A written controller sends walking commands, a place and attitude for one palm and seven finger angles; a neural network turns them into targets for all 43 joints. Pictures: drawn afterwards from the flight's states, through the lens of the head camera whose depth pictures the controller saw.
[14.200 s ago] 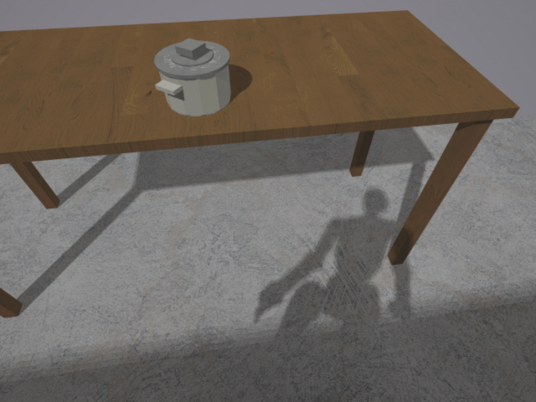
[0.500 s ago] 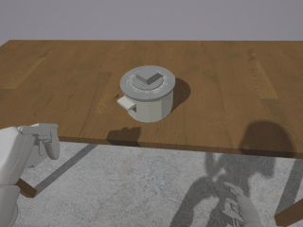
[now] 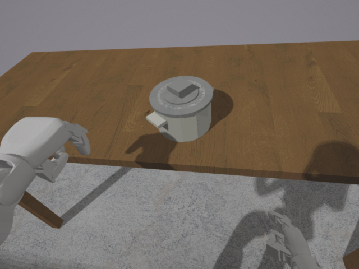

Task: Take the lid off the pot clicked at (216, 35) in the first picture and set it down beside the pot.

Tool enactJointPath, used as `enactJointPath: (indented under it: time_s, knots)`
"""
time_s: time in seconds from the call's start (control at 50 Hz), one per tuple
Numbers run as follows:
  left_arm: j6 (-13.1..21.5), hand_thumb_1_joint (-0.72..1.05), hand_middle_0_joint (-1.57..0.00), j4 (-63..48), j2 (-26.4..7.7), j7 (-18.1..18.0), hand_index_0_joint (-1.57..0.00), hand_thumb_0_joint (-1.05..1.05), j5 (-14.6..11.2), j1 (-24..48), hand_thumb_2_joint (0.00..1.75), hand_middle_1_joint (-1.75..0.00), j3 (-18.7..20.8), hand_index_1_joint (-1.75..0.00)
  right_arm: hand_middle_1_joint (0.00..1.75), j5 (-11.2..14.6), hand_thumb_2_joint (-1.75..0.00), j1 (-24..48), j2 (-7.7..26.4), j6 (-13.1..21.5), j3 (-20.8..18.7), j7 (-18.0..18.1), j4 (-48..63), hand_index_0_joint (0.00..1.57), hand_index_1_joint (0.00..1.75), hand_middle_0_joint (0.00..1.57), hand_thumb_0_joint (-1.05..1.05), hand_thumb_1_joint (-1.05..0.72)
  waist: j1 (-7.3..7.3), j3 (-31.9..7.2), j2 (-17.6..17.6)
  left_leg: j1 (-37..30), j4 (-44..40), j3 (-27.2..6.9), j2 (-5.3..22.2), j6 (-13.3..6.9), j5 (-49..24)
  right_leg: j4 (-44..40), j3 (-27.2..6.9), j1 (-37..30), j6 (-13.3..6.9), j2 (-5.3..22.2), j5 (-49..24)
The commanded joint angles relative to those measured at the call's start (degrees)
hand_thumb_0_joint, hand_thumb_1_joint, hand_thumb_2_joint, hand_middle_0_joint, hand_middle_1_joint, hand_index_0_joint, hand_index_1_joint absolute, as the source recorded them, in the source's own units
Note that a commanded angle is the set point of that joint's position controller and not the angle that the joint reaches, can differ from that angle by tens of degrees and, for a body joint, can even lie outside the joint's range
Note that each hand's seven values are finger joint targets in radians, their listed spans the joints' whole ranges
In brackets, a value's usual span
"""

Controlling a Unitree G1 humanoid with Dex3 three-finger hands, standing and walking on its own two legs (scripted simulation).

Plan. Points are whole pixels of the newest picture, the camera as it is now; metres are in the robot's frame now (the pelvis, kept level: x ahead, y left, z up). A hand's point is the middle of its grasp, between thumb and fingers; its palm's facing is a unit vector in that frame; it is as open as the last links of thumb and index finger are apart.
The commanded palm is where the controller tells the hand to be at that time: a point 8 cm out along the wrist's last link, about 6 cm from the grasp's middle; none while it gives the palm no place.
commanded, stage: reach forward and open the fingers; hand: left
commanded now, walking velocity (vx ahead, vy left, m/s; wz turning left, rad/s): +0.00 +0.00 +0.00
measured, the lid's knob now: (179, 87) +0.51 +0.07 +0.15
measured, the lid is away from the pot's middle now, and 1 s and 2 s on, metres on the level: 0.00 0.00 0.00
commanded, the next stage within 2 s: move the open hand above the knob in 0.60 s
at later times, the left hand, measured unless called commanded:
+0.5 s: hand (72, 123) +0.29 +0.23 +0.23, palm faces +0.01 +0.06 -1.00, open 9.9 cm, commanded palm +0.26 +0.23 +0.29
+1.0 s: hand (104, 117) +0.33 +0.18 +0.22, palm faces -0.05 +0.02 -1.00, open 10.0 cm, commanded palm +0.30 +0.19 +0.29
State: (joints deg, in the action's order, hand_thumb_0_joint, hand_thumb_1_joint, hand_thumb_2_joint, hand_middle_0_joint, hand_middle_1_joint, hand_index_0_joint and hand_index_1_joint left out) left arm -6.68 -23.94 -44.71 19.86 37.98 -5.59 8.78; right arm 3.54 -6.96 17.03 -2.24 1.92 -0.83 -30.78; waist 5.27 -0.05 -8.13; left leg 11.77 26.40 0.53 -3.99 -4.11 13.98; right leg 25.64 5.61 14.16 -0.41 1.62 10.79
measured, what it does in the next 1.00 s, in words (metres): stands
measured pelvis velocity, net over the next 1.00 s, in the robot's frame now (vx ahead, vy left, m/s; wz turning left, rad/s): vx -0.02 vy -0.02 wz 0.00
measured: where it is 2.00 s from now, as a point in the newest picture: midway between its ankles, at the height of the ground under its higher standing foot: outside the picture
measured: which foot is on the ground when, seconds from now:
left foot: down 0.00-1.00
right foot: down 0.00-1.00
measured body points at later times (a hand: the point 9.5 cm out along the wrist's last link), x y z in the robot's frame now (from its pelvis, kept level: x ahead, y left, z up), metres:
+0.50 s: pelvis -0.02 -0.01 +0.00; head -0.03 -0.07 +0.44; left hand +0.29 +0.22 +0.28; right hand +0.19 -0.24 -0.10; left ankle +0.00 +0.07 -0.74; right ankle +0.03 -0.11 -0.74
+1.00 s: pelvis -0.02 -0.02 +0.00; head -0.02 -0.08 +0.44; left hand +0.32 +0.18 +0.27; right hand +0.20 -0.24 -0.10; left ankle +0.00 +0.07 -0.74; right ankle +0.03 -0.11 -0.74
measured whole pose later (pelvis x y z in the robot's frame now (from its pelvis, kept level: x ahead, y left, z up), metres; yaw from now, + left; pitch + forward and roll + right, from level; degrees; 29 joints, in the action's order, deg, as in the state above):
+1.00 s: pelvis -0.02 -0.02 +0.00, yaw +0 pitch -1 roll +1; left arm -10.1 -4.4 -39.3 26.5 42.3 25.4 -4.8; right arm 5.1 -6.9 18.0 -2.7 2.1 -0.8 -31.1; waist 2.9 0.8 -7.6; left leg 12.8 27.1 0.8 -3.9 -2.9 12.9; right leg 29.2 5.3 16.7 -1.9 1.7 11.2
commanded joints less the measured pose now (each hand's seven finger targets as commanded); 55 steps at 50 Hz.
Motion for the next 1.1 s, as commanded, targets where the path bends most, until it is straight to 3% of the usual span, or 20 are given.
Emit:
enactJointPath:
  time_s: [0.0,0.08,0.1,0.14,0.22,0.28,0.38,0.4,0.44,0.54,0.58,0.68,0.74,0.8,0.86,0.9,0.96,0.98,1.0,1.08]
  knots:
    - [0.52,-0.22,-0.96,-6.98,-14.84,-0.05,-0.96,0.00,0.97,19.30,1.61,-0.29,9.70,-0.29,0.30,0.16,-0.90,9.22,5.14,3.62,-1.62,0.06,10.31,0.20,0.30,0.20,0.00,-0.90,-0.67,-12.90,2.89,-1.35,-4.69,-4.58,2.74,1.87,-14.09,-2.29,-3.16,-6.71,-0.43,-0.60,-5.07]
    - [0.01,-0.35,-0.91,-2.64,-16.96,0.36,-0.91,0.00,1.29,18.32,1.70,-0.15,12.31,-0.15,0.30,0.55,-0.90,8.65,5.76,4.20,-2.10,-0.28,10.62,0.20,0.30,0.20,0.00,-0.90,-0.66,-11.97,2.90,-2.62,-3.89,-4.58,3.15,1.89,-13.51,-1.74,-3.76,-5.82,-0.91,-1.42,-4.60]
    - [0.44,-0.38,-0.90,-3.37,-16.56,0.99,-0.90,0.00,1.52,24.36,1.72,-0.12,10.35,-0.12,0.30,0.35,-0.90,9.01,5.32,3.66,-1.60,-0.16,10.12,0.20,0.30,0.20,0.00,-0.90,-0.50,-13.76,3.07,-0.85,-5.26,-4.44,2.84,1.92,-11.79,-2.27,-3.50,-7.05,-0.62,-0.55,-3.00]
    - [0.28,-0.41,-0.89,0.85,-15.47,1.09,-0.89,0.00,1.73,26.78,1.74,-0.08,8.92,-0.08,0.30,0.58,-0.90,8.33,5.47,3.53,-1.65,0.13,9.68,0.20,0.30,0.20,0.00,-0.90,-1.03,-9.84,5.03,0.53,-6.16,-4.41,3.09,1.87,-8.14,-3.05,-2.90,-4.79,-0.21,-0.58,0.20]
    - [0.31,-0.40,-0.88,2.33,-15.48,1.59,-0.88,0.00,1.61,28.85,1.73,-0.08,8.80,-0.08,0.30,0.66,-0.90,8.63,5.29,3.80,-1.89,0.03,10.31,0.20,0.30,0.20,0.00,-0.90,-0.45,-12.05,4.49,0.37,-5.66,-3.77,2.85,1.72,-7.79,-2.47,-3.75,-5.92,-0.63,-0.13,0.29]
    - [-0.12,-0.40,-0.88,2.17,-12.79,1.63,-0.88,0.00,1.56,29.63,1.72,-0.08,6.28,-0.08,0.30,1.36,-0.90,9.43,5.45,4.54,-2.02,-0.26,11.15,0.20,0.30,0.20,0.00,-0.90,-1.67,-11.41,2.86,-1.55,-4.56,-4.02,2.98,1.74,-6.00,-1.75,-4.29,-3.69,-0.89,-0.96,1.18]
    - [-0.24,-0.40,-0.87,4.86,-20.43,1.08,-0.87,0.00,3.68,38.16,1.71,-0.08,11.15,-0.08,0.30,1.17,-0.90,8.37,6.33,4.37,-2.04,0.16,10.06,0.20,0.30,0.20,0.00,-0.90,-1.34,-12.64,3.85,-0.19,-4.52,-3.84,2.86,1.63,-6.40,-1.74,-5.02,-5.73,-1.22,-0.79,1.50]
    - [-0.26,-0.40,-0.87,6.03,-19.69,1.55,-0.87,0.00,4.07,41.93,1.71,-0.08,9.45,-0.08,0.30,0.73,-0.90,8.77,5.64,4.01,-1.57,0.28,9.78,0.20,0.30,0.20,0.00,-0.90,-0.73,-14.65,3.34,1.63,-5.37,-3.62,2.61,1.76,-5.87,-2.01,-5.24,-7.42,-1.10,0.36,2.40]
    - [-0.53,-0.40,-0.87,8.79,-16.19,2.00,-0.87,0.00,3.50,43.05,1.71,-0.08,6.36,-0.08,0.30,1.18,-0.90,8.48,5.55,3.76,-1.61,0.36,9.57,0.20,0.30,0.20,0.00,-0.90,-1.47,-11.13,4.54,1.82,-6.34,-3.91,2.81,1.78,-4.10,-2.63,-3.99,-4.90,-0.67,0.14,3.60]
    - [-1.22,-0.40,-0.87,8.44,-11.22,3.42,-0.87,0.00,2.91,39.43,1.71,-0.08,2.31,-0.08,0.30,1.53,-0.90,8.91,5.50,3.44,-1.87,-0.47,10.64,0.20,0.30,0.20,0.00,-0.90,-1.52,-12.42,6.29,1.53,-5.39,-2.96,2.53,1.56,-4.90,-2.26,-4.17,-5.09,-0.65,0.39,1.60]
    - [-1.60,-0.40,-0.88,9.25,-13.02,3.48,-0.88,0.00,3.35,35.99,1.71,-0.08,4.70,-0.08,0.30,1.82,-0.90,8.83,6.08,3.60,-2.06,-0.78,11.26,0.20,0.30,0.20,0.00,-0.90,-1.73,-12.91,6.65,1.07,-3.34,-2.37,2.58,1.48,-6.39,-1.40,-5.22,-5.37,-1.07,-0.13,0.06]
    - [-1.43,-0.40,-0.88,6.65,-21.34,3.11,-0.88,0.00,4.24,45.07,1.72,-0.08,10.20,-0.08,0.30,1.44,-0.90,9.20,6.28,3.55,-1.80,-0.04,10.80,0.20,0.30,0.20,0.00,-0.90,-1.49,-16.23,5.19,0.72,-2.79,-2.63,2.16,1.14,-8.08,-0.70,-6.05,-8.21,-1.06,0.18,-1.66]
    - [-2.05,-0.40,-0.88,10.94,-17.50,3.84,-0.88,0.00,4.18,48.60,1.72,-0.08,6.21,-0.08,0.30,1.26,-0.90,8.17,5.53,3.08,-1.43,0.36,9.84,0.20,0.30,0.20,0.00,-0.90,-1.63,-15.15,5.88,2.15,-4.12,-2.83,1.89,1.38,-8.41,-1.27,-4.99,-8.39,-0.58,0.81,-2.24]
    - [-2.91,-0.40,-0.88,15.99,-8.89,4.88,-0.88,0.00,3.57,46.45,1.72,-0.08,-1.32,-0.08,0.30,1.85,-0.90,8.38,5.46,2.72,-1.37,-0.08,9.88,0.20,0.30,0.20,0.00,-0.90,-2.84,-11.90,6.85,2.48,-3.77,-2.16,1.94,1.61,-5.78,-1.76,-4.89,-4.89,-0.61,0.77,-0.31]
    - [-2.58,-0.40,-0.88,11.37,-6.46,4.87,-0.88,0.00,3.95,49.60,1.72,-0.08,-4.83,-0.08,0.30,2.10,-0.90,9.53,5.23,2.63,-1.61,-0.21,10.40,0.20,0.30,0.20,0.00,-0.90,-3.17,-12.59,6.88,1.24,-4.41,-2.33,1.71,1.12,-3.14,-2.16,-4.48,-4.07,-0.41,0.74,2.65]
    - [-2.54,-0.40,-0.88,7.30,-7.52,4.57,-0.88,0.00,4.52,52.79,1.72,-0.08,-4.75,-0.08,0.30,1.99,-0.90,10.27,4.61,3.05,-1.25,-0.38,11.21,0.20,0.30,0.20,0.00,-0.90,-2.84,-17.92,5.49,-0.29,-3.43,-2.39,1.44,1.03,-6.21,-0.87,-5.43,-7.30,-0.82,0.90,-0.12]
    - [-3.34,-0.40,-0.88,10.71,-14.23,3.20,-0.88,0.00,6.82,62.07,1.72,-0.08,-0.84,-0.08,0.30,1.46,-0.90,9.32,5.18,2.94,-1.22,0.52,8.81,0.20,0.30,0.20,0.00,-0.90,-3.23,-16.05,4.29,-0.31,-4.70,-3.23,1.63,1.02,-5.46,-1.31,-4.81,-6.22,-0.89,0.47,1.23]
    - [-3.42,-0.40,-0.88,11.86,-18.26,2.38,-0.88,0.00,6.78,62.80,1.72,-0.08,3.19,-0.08,0.30,1.52,-0.90,8.57,5.92,3.32,-1.52,0.42,8.41,0.20,0.30,0.20,0.00,-0.90,-3.41,-16.80,4.41,-0.93,-3.16,-3.40,1.72,1.12,-6.71,-0.76,-5.55,-6.80,-1.39,0.05,-0.40]
    - [-3.64,-0.40,-0.88,12.92,-18.73,2.44,-0.88,0.00,7.60,66.06,1.72,-0.08,3.01,-0.08,0.30,1.16,-0.90,8.42,5.08,3.08,-0.92,0.54,8.49,0.20,0.30,0.20,0.00,-0.90,-2.37,-19.73,4.58,0.33,-4.27,-3.33,1.44,1.16,-8.44,-0.67,-5.78,-10.05,-1.34,0.57,-1.70]
    - [-5.04,-0.40,-0.88,23.32,-11.67,3.30,-0.88,0.00,6.48,55.12,1.72,-0.08,0.32,-0.08,0.30,1.52,-0.90,7.81,5.50,1.87,-1.54,-0.55,8.41,0.20,0.30,0.20,0.00,-0.90,-2.06,-15.99,9.04,1.96,-2.67,-2.13,1.67,1.60,-10.93,0.13,-5.68,-8.98,-1.61,0.76,-6.73]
